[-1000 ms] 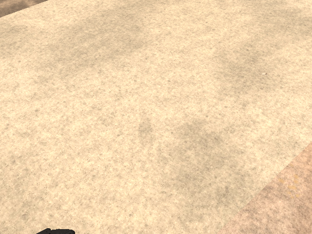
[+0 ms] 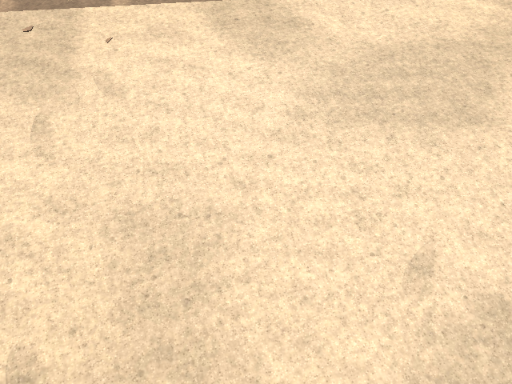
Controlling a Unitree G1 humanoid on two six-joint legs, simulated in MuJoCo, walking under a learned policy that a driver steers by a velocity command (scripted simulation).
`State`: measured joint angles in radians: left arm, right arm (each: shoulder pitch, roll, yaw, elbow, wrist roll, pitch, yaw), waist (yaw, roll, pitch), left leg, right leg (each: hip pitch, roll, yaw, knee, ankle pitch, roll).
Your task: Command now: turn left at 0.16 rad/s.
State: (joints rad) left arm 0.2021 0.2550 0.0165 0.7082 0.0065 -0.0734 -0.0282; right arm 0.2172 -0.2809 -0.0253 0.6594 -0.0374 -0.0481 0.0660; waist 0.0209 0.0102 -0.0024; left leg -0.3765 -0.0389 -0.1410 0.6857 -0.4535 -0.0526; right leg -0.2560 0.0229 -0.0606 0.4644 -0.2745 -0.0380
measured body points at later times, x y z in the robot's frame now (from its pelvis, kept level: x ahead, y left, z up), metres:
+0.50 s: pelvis -0.02 -0.01 +0.00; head +0.00 -0.02 +0.45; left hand +0.17 +0.22 -0.09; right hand +0.08 -0.27 -0.12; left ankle -0.03 +0.13 -0.74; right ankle -0.02 -0.11 -0.74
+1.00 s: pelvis -0.02 -0.03 +0.00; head +0.00 -0.03 +0.45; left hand +0.13 +0.21 -0.10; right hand +0.08 -0.28 -0.12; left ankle -0.03 +0.13 -0.74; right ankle -0.02 -0.11 -0.74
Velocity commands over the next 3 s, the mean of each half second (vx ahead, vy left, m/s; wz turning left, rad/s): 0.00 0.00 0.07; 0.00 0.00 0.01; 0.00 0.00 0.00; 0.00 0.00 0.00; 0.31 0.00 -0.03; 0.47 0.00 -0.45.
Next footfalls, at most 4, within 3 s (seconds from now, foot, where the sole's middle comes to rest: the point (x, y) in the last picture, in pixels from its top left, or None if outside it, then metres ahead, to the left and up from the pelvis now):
2.32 left None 0.07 0.14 -0.77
2.76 right None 0.44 -0.04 -0.85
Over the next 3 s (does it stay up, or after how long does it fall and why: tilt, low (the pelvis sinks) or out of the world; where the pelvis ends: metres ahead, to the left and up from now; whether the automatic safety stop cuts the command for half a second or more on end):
stays up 0.41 0.03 -0.08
